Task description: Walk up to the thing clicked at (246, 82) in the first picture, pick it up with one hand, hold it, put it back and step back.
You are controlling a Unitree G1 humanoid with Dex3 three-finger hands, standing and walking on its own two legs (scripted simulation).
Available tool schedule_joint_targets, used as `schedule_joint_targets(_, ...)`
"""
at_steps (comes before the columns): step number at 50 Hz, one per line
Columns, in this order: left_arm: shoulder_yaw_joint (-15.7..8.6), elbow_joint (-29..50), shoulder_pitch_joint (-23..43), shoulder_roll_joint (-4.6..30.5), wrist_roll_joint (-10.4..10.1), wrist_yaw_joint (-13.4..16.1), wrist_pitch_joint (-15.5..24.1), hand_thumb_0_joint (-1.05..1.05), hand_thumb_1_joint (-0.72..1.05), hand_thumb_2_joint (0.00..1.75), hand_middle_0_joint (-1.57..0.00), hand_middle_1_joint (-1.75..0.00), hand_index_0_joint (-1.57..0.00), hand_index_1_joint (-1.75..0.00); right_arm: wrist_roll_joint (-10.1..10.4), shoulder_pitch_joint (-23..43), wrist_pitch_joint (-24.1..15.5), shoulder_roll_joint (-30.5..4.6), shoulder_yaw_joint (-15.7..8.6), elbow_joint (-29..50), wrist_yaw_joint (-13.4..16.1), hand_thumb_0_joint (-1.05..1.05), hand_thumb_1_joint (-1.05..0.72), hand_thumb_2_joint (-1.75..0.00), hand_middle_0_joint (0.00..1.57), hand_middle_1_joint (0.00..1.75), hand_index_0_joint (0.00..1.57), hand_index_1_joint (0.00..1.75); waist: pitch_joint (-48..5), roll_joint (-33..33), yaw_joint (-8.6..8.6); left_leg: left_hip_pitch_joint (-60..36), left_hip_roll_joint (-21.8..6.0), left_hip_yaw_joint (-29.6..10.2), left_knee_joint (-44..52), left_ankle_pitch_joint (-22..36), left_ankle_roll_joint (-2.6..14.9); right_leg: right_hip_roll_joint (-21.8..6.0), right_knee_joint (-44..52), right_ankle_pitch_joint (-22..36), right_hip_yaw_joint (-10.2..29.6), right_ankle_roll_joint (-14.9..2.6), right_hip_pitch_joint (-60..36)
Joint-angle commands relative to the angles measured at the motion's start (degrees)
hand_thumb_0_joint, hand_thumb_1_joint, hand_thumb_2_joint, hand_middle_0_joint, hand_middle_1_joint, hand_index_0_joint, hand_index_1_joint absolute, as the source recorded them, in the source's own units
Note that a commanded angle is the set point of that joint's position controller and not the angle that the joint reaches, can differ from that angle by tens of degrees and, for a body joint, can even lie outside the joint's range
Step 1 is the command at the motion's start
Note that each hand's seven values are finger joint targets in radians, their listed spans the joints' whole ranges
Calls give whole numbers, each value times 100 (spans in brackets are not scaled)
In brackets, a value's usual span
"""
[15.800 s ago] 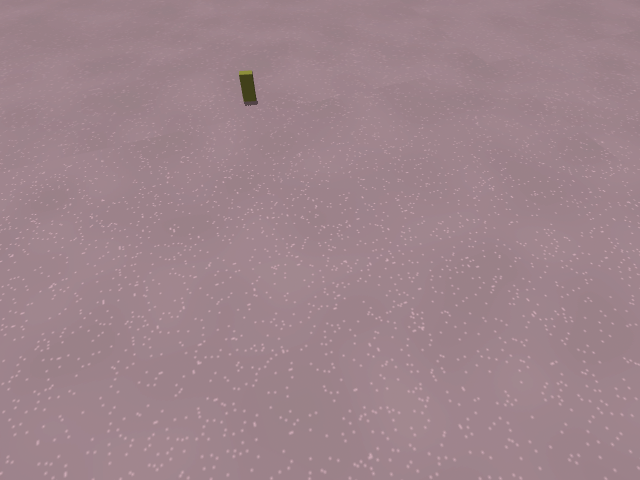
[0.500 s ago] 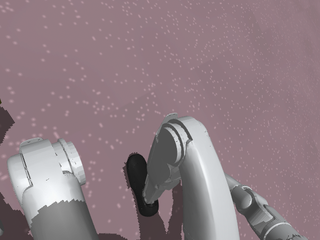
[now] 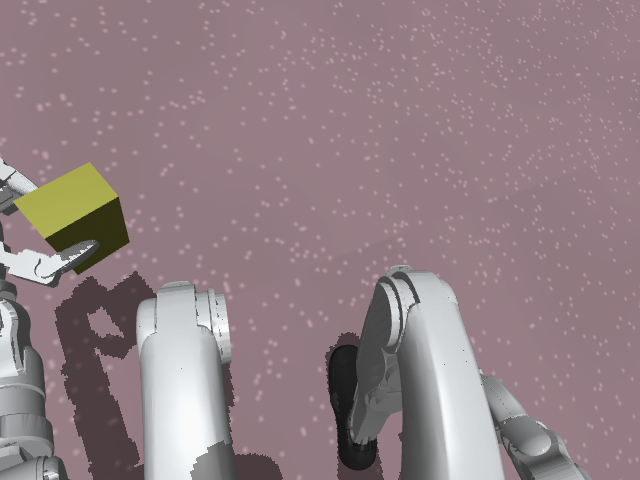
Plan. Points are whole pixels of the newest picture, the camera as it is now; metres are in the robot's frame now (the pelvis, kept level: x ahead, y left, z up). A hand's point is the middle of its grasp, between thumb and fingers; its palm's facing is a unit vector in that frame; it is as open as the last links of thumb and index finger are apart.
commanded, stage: hold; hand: left
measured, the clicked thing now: (83, 225) +0.39 +0.27 -0.08
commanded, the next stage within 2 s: none
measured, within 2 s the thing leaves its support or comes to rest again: neither
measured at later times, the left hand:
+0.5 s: hand out of the picture +0.37 +0.27 +0.19, palm faces +0.35 -0.93 -0.05, open 8.8 cm
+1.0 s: hand out of the picture +0.37 +0.25 +0.35, palm faces +0.34 -0.94 -0.05, open 8.8 cm
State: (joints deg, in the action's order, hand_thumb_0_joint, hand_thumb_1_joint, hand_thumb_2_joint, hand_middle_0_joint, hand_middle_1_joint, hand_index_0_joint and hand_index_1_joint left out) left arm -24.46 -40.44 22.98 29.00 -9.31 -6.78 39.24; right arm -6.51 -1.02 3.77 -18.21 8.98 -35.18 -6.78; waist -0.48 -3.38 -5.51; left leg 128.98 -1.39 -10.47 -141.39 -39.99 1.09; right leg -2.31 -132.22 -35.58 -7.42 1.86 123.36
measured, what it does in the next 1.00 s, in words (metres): rises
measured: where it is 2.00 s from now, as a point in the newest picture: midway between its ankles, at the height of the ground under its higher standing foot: (282, 447)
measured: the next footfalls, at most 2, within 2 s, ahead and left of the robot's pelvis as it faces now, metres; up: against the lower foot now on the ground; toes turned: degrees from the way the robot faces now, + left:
none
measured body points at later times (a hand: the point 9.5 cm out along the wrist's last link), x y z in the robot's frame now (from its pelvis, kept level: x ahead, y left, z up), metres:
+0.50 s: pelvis +0.03 -0.01 +0.17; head +0.20 +0.04 +0.58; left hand +0.34 +0.31 +0.19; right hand +0.26 -0.23 +0.05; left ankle +0.08 +0.12 -0.29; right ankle +0.12 -0.13 -0.29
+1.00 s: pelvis +0.06 +0.00 +0.31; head +0.17 +0.04 +0.75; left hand +0.35 +0.30 +0.35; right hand +0.25 -0.22 +0.21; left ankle +0.08 +0.12 -0.29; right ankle +0.12 -0.13 -0.29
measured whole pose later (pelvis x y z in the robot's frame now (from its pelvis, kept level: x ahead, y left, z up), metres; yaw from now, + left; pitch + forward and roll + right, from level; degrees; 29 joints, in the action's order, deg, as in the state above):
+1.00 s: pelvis +0.06 +0.00 +0.31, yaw +8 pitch +21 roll -3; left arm -11.5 -13.9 4.9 12.7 -8.9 1.1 18.0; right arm 1.3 -11.0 -1.8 -13.1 -0.6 -33.8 1.8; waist -8.0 1.1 -1.6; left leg 65.8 -2.7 -1.4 -79.0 -34.0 0.4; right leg -2.2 -75.1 -31.1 -3.2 1.4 64.5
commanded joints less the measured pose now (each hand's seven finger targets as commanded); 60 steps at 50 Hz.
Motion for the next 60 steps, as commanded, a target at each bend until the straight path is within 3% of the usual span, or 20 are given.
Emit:
schedule_joint_targets(1, 48, 1909, 1070, 721, -226, -67, -45, 0, -11, 119, -138, -155, -142, -154, 284, -419, -147, -1356, -932, 338, 240, 0, -92, -90, 20, 30, 20, 30, -3828, 1891, 7, -2733, 63, 393, 2465, 109, -43, 258, 1302, 410, -98, -427, -1486)
schedule_joint_targets(2, 158, 2278, 1189, 649, -240, -102, -118, 0, -9, 117, -136, -152, -140, -151, 330, -469, -173, -1311, -997, 344, 263, 0, -93, -90, 20, 30, 20, 30, -3957, 1882, -15, -2867, 55, 403, 2557, 108, -45, 243, 1373, 400, -56, -433, -1519)
schedule_joint_targets(4, -72, 2235, 943, 725, -283, -94, -346, 0, -10, 117, -135, -151, -139, -150, 452, -526, -186, -1287, -1117, 375, 351, 0, -93, -90, 20, 30, 20, 30, -4074, 1590, 108, -3007, 56, 427, 2744, 182, -20, 207, 1594, 381, 36, -425, -1727)
schedule_joint_targets(8, -82, 2907, 583, 452, -454, -84, -744, 0, -11, 119, -136, -153, -140, -152, 636, -571, -249, -1115, -1266, 571, 494, 0, -93, -90, 20, 30, 20, 30, -4505, 1255, 285, -3365, 83, 570, 3091, 359, 17, 171, 2120, 443, 220, -403, -2374)
schedule_joint_targets(10, 91, 3066, 528, 255, -451, -59, -970, 0, -9, 121, -136, -155, -141, -153, 707, -574, -305, -1061, -1302, 685, 562, 0, -93, -90, 20, 30, 20, 30, -4437, 1048, 176, -3392, 96, 590, 3289, 277, 53, 163, 2423, 363, 270, -382, -2568)
schedule_joint_targets(12, 142, 3260, 260, 139, -477, -30, -1155, 0, -12, 122, -136, -155, -140, -154, 777, -571, -355, -958, -1320, 772, 638, 0, -94, -90, 20, 30, 20, 30, -4352, 840, 190, -3445, 88, 654, 3492, 292, 84, 146, 2784, 337, 340, -346, -3022)
schedule_joint_targets(14, 104, 3701, 174, 204, -490, 24, -1326, 0, -13, 121, -137, -155, -141, -153, 821, -574, -397, -899, -1353, 878, 704, 0, -94, -90, 20, 30, 20, 30, -4732, 815, 298, -3821, 87, 704, 3689, 493, 83, 155, 3056, 458, 425, -343, -3447)
schedule_joint_targets(18, 138, 3908, -380, -106, -532, 269, -1660, 0, -6, 128, -140, -159, -144, -158, 913, -567, -467, -727, -1340, 939, 810, 0, -93, -90, 20, 30, 20, 30, -4458, 538, 378, -4195, 84, 740, 4169, 836, 90, 163, 3594, 729, 494, -307, -4176)
schedule_joint_targets(21, 368, 4131, -512, -390, -459, 486, -1820, 0, -2, 132, -144, -163, -147, -162, 930, -554, -508, -645, -1354, 986, 857, 0, -93, -90, 20, 30, 20, 30, -4267, 608, 345, -4730, 70, 728, 4580, 958, 64, 176, 3962, 800, 527, -310, -4380)
schedule_joint_targets(25, 332, 4535, -409, -213, -267, 698, -1863, 0, 1, 134, -147, -164, -150, -163, 908, -671, -570, -517, -1372, 932, 917, 0, -92, -90, 20, 30, 20, 30, -4035, 708, 368, -5231, 63, 747, 5153, 985, 49, 182, 4484, 806, 555, -297, -4924)
schedule_joint_targets(29, 652, 4557, -797, -629, -264, 769, -1924, 0, 6, 139, -153, -168, -156, -168, 902, -771, -631, -460, -1365, 940, 951, 0, -92, -90, 20, 30, 20, 30, -3869, 812, 363, -6063, 42, 655, 5761, 1270, -18, 186, 4918, 1033, 501, -306, -5268)
schedule_joint_targets(30, 753, 4064, -1032, -779, -233, 773, -1977, 0, 8, 138, -153, -168, -156, -167, 906, -750, -635, -455, -1340, 913, 958, 0, -91, -90, 20, 30, 20, 30, -3539, 737, 309, -6119, 26, 594, 5928, 1269, -28, 176, 5009, 1034, 475, -296, -5257)
schedule_joint_targets(33, 671, 4349, -785, -593, -187, 785, -1905, 0, 9, 139, -154, -168, -157, -167, 894, -832, -692, -404, -1334, 913, 975, 0, -92, -90, 20, 30, 20, 30, -3569, 671, 326, -6458, 38, 667, 6154, 1471, 2, 193, 5381, 1265, 488, -282, -5816)
schedule_joint_targets(38, 901, 3905, -956, -898, -148, 789, -1882, 0, 14, 137, -153, -165, -156, -164, 858, -933, -770, -348, -1300, 847, 962, 0, -91, -90, 20, 30, 20, 30, -3037, 571, 289, -6869, 25, 675, 6681, 1643, -6, 190, 5893, 1444, 475, -276, -6263)
schedule_joint_targets(40, 915, 4172, -644, -704, -37, 789, -1818, 0, 12, 135, -153, -164, -156, -163, 822, -975, -780, -381, -1336, 830, 964, 0, -91, -90, 20, 30, 20, 30, -3158, 816, 332, -7329, -1, 660, 6902, 1792, -45, 179, 6029, 1544, 499, -291, -6409)
schedule_joint_targets(49, 1082, 3735, -799, -1003, -7, 788, -1721, 0, 11, 131, -149, -159, -151, -158, 760, -1104, -821, -272, -1266, 725, 927, 0, -91, -90, 20, 30, 20, 30, -2788, 703, 344, -8167, -33, 580, 7757, 1888, -102, 209, 6756, 1658, 433, -284, -7121)
schedule_joint_targets(52, 1038, 3891, -497, -827, 53, 807, -1677, 0, 12, 132, -147, -158, -150, -157, 736, -1148, -803, -284, -1279, 707, 946, 0, -91, -90, 20, 30, 20, 30, -2730, 711, 371, -8388, -12, 638, 7957, 1998, -95, 216, 7009, 1757, 437, -280, -7434)
schedule_joint_targets(55, 1237, 3638, -626, -1127, 1, 752, -1670, 0, 11, 133, -147, -158, -149, -158, 723, -1189, -804, -269, -1259, 688, 929, 0, -91, -90, 20, 30, 20, 30, -2620, 655, 332, -8594, -16, 663, 8137, 2182, -107, 233, 7158, 1918, 401, -287, -7619)
schedule_joint_targets(56, 1153, 3479, -698, -1079, 8, 748, -1674, 0, 11, 132, -145, -158, -148, -157, 714, -1205, -815, -254, -1244, 680, 927, 0, -92, -90, 20, 30, 20, 30, -2534, 636, 364, -8609, -11, 686, 8189, 2169, -106, 247, 7237, 1893, 396, -286, -7693)
schedule_joint_targets(60, 1254, 3834, -421, -1075, 69, 799, -1624, 0, 9, 132, -144, -157, -147, -157, 680, -1246, -803, -215, -1250, 700, 929, 0, -92, -90, 20, 30, 20, 30, -2581, 680, 397, -8844, 16, 745, 8427, 2245, -110, 238, 7487, 1997, 403, -283, -8080)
